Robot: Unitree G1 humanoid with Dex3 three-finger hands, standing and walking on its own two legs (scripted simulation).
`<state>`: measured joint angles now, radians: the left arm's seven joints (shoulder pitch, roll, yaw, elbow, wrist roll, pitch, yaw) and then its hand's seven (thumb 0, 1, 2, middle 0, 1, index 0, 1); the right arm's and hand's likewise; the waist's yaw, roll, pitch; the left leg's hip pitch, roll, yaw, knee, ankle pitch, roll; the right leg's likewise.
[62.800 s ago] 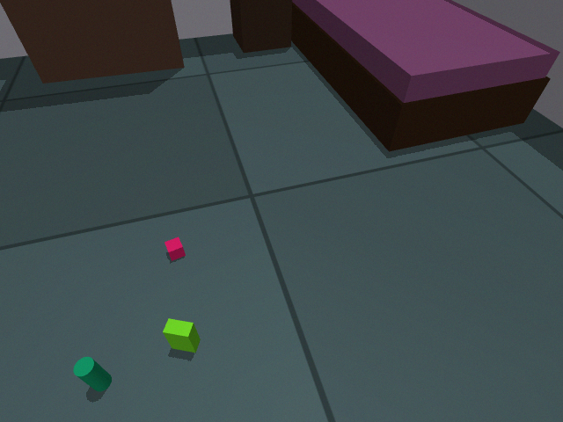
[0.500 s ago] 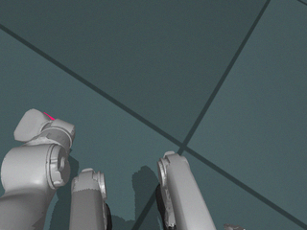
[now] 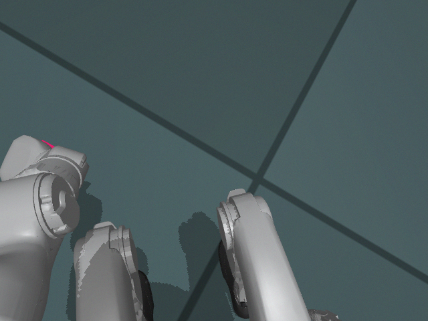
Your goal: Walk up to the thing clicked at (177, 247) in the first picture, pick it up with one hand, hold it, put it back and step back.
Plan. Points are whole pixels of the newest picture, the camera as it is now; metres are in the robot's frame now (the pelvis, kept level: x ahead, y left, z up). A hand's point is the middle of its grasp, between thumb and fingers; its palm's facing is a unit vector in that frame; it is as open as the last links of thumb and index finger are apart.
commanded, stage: crouch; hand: left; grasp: from above
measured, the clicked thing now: (54, 165) +0.47 +0.23 -0.16
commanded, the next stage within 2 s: lower in 0.74 s
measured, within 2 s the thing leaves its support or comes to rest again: neither
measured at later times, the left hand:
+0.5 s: hand (58, 168) +0.46 +0.23 -0.18, palm faces -0.15 -0.41 -0.90, open 9.5 cm
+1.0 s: hand (64, 171) +0.46 +0.22 -0.20, palm faces -0.18 -0.40 -0.90, open 9.6 cm
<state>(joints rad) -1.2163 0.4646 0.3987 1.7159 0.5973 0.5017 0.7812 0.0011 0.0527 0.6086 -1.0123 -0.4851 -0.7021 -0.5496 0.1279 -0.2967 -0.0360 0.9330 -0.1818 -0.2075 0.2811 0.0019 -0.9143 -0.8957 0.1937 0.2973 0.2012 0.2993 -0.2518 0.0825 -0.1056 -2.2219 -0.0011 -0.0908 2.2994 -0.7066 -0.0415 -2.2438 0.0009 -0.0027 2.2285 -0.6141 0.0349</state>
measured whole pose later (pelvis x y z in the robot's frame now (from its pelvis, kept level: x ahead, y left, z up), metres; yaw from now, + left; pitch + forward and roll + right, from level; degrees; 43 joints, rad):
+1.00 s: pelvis -0.01 +0.00 -0.03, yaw -3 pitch +32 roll -7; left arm -1.27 0.63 0.42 1.80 0.67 0.44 0.82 -0.01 0.09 0.55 -0.99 -0.51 -0.66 -0.54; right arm 0.12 -0.35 0.03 0.95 -0.23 -0.27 0.40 0.00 -0.92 -0.89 0.19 0.30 0.20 0.30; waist -0.33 0.03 0.06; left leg -2.27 -0.01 -0.17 2.41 -0.70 -0.05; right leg -2.26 0.01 -0.07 2.28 -0.59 0.04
